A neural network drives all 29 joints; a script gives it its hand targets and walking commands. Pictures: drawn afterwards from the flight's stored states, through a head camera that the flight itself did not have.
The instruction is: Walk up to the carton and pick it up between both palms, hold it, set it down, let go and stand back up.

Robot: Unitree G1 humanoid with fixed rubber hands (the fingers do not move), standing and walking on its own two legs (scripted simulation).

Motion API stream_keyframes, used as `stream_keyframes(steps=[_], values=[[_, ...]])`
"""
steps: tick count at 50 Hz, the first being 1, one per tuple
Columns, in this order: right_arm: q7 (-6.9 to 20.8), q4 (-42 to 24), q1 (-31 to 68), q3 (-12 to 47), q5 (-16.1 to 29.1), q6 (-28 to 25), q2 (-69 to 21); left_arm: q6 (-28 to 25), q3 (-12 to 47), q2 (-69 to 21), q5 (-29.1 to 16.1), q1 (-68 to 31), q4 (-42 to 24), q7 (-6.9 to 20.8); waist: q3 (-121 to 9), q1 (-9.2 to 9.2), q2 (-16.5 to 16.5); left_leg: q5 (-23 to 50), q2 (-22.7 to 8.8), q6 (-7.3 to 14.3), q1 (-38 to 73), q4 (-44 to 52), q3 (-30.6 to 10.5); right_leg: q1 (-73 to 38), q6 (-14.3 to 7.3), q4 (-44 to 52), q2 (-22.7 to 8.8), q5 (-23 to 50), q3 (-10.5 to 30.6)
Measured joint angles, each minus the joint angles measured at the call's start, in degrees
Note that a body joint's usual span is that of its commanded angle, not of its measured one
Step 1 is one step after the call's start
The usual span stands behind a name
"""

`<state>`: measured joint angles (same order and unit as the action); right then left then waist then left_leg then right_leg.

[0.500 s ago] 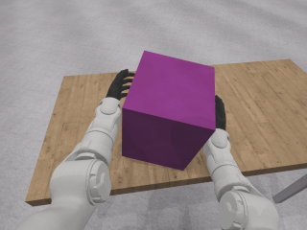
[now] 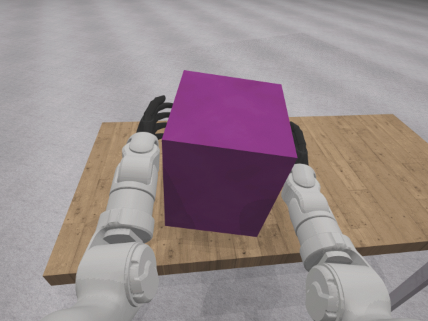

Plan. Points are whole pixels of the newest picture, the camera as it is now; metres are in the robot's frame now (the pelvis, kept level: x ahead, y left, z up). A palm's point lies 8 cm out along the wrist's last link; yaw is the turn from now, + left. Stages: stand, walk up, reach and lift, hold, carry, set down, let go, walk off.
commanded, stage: reach and lift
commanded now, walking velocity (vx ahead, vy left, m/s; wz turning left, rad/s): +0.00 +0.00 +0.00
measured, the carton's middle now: (221, 156) +0.42 -0.04 +0.13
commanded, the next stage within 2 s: hold in 1.72 s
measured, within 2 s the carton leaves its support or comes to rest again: neither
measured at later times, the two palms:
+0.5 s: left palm (139, 134) +0.39 +0.11 +0.21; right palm (297, 154) +0.36 -0.18 +0.17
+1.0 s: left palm (126, 123) +0.38 +0.12 +0.24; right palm (294, 134) +0.37 -0.17 +0.21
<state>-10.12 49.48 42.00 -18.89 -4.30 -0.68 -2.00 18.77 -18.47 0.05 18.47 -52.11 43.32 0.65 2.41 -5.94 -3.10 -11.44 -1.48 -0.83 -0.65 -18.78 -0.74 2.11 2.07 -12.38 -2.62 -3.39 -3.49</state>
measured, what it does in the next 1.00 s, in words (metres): stands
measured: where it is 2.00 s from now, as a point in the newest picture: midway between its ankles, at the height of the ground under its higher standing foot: outside the picture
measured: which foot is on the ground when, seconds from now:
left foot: down 0.00-1.00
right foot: down 0.00-1.00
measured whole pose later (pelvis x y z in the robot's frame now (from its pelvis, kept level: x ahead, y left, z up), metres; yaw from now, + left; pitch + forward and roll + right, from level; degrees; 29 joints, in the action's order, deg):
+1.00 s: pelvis -0.01 -0.01 +0.00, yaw +2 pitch -9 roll -1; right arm -11.7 38.5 47.7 -5.5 8.4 18.8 2.6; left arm 42.8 -19.8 -0.3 20.6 -49.6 18.8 2.7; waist 2.9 -6.6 -1.6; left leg -11.5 -2.2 -1.7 1.1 -19.8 -2.6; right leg -0.2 1.1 -13.7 -2.0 -4.3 -5.3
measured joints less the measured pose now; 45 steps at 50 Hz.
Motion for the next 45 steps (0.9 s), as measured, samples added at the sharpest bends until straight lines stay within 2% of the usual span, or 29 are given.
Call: stream_keyframes(steps=[9, 19, 30, 37, 41, 45], values=[[0.2, -1.8, 1.2, 1.9, 1.8, 4.1, 0.6, 6.1, -0.3, -0.3, 1.9, -0.5, -4.7, 0.8, 0.8, 0.25, 0.3, 0.4, -0.1, -0.2, 0.7, 0.0, -0.3, -0.4, -0.3, -0.9, 0.0, -0.2, -0.3], [-0.7, -6.3, 0.5, 6.7, 6.2, 7.8, 1.7, 11.3, -0.3, -1.0, 2.3, 1.6, -12.5, 1.6, 1.7, -0.02, 0.6, 0.3, -0.5, -0.5, 1.5, -0.4, -1.1, -1.4, -0.7, -1.4, 0.4, -0.6, -1.0], [-1.7, -10.6, 0.7, 11.6, 10.5, 12.9, 3.1, 17.6, 0.9, -0.5, 0.9, 4.4, -20.6, 1.5, 1.5, -0.18, 0.5, 0.3, -0.8, -1.0, 1.4, -0.8, -1.5, -1.6, -1.0, -1.5, 0.8, -0.6, -1.5], [-1.5, -10.7, 3.2, 12.1, 11.4, 15.9, 3.7, 21.0, 0.3, -0.3, 1.3, 3.6, -22.8, 1.3, 0.9, -0.13, 1.0, 0.2, -0.7, -0.9, 1.5, -1.1, -1.6, -1.8, -1.0, -1.7, 0.6, -0.7, -1.6], [-0.8, -8.8, 5.5, 10.9, 10.7, 17.9, 3.6, 22.4, -1.6, -0.6, 2.9, 2.0, -21.5, 2.0, 1.1, 0.0, 1.3, 0.2, -0.6, -0.7, 2.1, -0.8, -1.5, -2.2, -1.0, -1.9, 0.5, -0.9, -1.5], [-1.0, -9.9, 5.7, 11.7, 11.1, 18.6, 3.9, 23.3, -1.3, -0.3, 2.3, 2.1, -23.0, 1.9, 0.6, -0.29, 1.5, 0.2, -0.6, -0.8, 1.8, -0.8, -1.8, -2.1, -0.9, -1.7, 0.5, -0.9, -1.7]])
